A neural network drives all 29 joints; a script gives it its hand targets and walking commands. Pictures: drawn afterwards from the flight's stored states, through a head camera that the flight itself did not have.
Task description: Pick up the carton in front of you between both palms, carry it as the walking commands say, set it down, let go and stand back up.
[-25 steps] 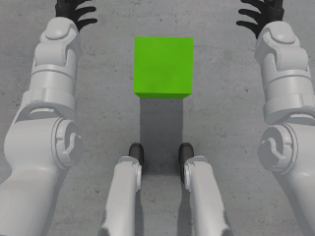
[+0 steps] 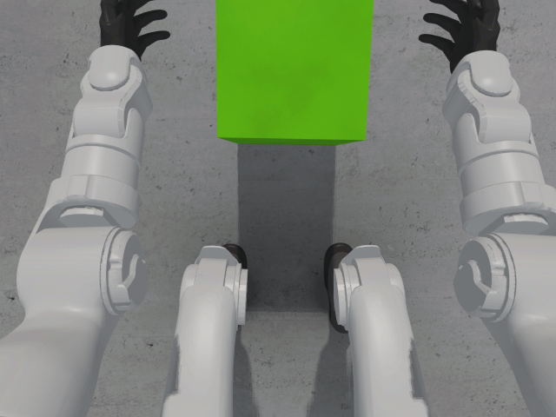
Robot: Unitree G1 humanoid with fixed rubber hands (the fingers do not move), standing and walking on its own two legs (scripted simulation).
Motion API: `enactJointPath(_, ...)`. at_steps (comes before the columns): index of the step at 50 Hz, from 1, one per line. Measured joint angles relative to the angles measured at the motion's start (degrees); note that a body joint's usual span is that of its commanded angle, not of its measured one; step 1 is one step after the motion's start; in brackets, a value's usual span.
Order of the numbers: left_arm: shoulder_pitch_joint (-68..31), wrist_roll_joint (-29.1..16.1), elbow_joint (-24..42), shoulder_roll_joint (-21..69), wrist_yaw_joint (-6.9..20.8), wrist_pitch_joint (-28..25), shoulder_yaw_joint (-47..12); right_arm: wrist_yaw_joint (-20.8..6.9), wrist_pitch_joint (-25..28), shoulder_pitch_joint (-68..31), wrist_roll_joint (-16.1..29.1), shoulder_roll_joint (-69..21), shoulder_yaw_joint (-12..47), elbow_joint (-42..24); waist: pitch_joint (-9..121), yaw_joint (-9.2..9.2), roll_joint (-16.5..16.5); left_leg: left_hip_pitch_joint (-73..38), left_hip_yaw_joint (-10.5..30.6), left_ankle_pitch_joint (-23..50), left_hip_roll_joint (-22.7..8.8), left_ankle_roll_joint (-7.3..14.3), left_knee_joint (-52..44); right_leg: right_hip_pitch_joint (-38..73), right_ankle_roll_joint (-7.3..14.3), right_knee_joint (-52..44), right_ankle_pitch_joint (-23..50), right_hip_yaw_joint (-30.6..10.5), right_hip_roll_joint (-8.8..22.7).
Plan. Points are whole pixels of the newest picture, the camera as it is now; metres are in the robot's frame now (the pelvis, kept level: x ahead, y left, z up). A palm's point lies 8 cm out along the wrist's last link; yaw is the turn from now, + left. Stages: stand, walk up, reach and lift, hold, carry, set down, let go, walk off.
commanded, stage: reach and lift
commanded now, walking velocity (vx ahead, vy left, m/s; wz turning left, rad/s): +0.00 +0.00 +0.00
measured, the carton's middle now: (289, 83) +0.54 +0.00 -0.38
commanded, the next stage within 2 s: none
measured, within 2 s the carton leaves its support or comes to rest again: leaves its support in 1.34 s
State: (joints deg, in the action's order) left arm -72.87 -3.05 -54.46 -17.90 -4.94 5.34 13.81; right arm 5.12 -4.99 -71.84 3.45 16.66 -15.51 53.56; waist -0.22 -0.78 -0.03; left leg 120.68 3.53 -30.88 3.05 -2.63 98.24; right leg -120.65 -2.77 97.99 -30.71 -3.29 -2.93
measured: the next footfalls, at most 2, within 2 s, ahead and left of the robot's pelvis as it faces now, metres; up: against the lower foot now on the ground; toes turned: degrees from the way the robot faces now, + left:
none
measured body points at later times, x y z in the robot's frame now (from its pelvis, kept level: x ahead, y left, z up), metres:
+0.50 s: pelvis -0.03 +0.00 -0.13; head +0.36 +0.00 +0.09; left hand +0.55 +0.18 -0.32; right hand +0.54 -0.19 -0.32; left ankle +0.07 +0.13 -0.47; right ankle +0.07 -0.13 -0.47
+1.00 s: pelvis -0.04 +0.00 -0.13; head +0.34 +0.00 +0.10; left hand +0.54 +0.15 -0.31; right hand +0.54 -0.16 -0.31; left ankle +0.07 +0.13 -0.47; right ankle +0.07 -0.13 -0.47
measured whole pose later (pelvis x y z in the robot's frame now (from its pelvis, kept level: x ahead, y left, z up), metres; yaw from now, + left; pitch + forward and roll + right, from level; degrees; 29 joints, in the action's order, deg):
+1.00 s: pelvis -0.04 +0.00 -0.13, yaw +0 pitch +36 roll +0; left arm -92.9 -8.9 -67.8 -18.6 -7.0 4.9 6.7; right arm 7.0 -4.8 -92.6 9.1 19.0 -7.0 67.9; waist -26.1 0.1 0.1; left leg 127.7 2.6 -33.4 2.3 -2.8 125.5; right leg -127.8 -2.8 125.3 -33.1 -2.2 -2.5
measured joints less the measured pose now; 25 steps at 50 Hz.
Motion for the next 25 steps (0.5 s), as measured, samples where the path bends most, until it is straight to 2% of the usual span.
enactJointPath(4, -3.3, -4.0, -0.1, -2.2, -1.0, 1.5, -3.4, 1.0, -1.5, -3.2, 3.7, 2.3, 3.1, 0.3, -4.6, -0.15, 0.0, 4.0, -0.2, -1.0, 0.5, -0.3, 8.3, -3.9, -0.3, 8.0, 1.5, 0.0, -0.1)
enactJointPath(8, -8.4, -6.0, -3.6, -3.9, -1.3, 2.7, -5.5, 1.2, -2.8, -8.1, 5.4, 3.7, 4.5, 3.3, -9.3, -0.07, 0.1, 6.5, -0.3, -1.1, 0.5, -0.5, 14.3, -6.4, -0.6, 14.3, -1.2, 0.2, -0.3)
enactJointPath(17, -17.2, -6.1, -12.2, -5.0, -0.6, 1.4, -6.1, 0.5, -1.6, -17.2, 5.3, 4.9, 5.7, 12.1, -18.7, 0.12, 0.1, 9.3, -0.4, -1.1, 0.4, -0.6, 22.5, -9.2, -0.9, 22.3, -1.1, 0.4, -0.5)
enactJointPath(25, -17.8, -7.5, -13.1, -5.3, -0.6, -0.7, -7.6, 0.5, 0.6, -18.0, 7.2, 5.7, 8.1, 13.4, -24.7, 0.4, 0.2, 7.6, -1.0, -3.8, -0.5, -0.1, 27.4, -7.6, -0.3, 27.3, -3.8, 0.8, 0.4)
